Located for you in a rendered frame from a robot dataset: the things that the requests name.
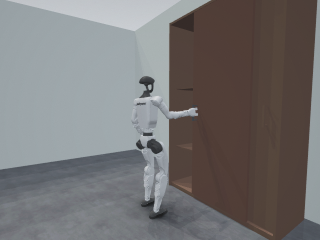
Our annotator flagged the handle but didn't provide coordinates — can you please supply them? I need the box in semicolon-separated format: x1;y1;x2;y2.
192;104;198;121
261;105;266;128

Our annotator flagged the right robot upper arm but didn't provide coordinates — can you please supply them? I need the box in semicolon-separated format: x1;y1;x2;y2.
150;96;173;120

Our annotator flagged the robot thigh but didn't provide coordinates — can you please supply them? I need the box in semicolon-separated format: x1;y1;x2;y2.
136;140;155;176
150;140;169;183

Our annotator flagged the left robot thigh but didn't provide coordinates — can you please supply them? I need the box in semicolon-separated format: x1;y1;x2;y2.
136;140;155;176

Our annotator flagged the left robot upper arm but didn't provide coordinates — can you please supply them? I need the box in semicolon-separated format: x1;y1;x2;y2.
131;98;138;124

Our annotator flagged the robot right forearm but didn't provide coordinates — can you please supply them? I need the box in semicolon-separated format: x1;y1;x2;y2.
170;110;190;119

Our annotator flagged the wardrobe door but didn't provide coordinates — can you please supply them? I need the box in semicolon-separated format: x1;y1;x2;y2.
247;0;284;233
191;0;256;223

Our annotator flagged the robot left forearm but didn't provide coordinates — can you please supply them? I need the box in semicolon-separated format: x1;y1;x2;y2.
132;123;144;135

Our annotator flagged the right robot thigh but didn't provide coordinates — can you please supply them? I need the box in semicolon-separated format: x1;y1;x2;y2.
150;140;169;183

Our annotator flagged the robot right hand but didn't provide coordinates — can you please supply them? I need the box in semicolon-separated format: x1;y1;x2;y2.
188;107;198;117

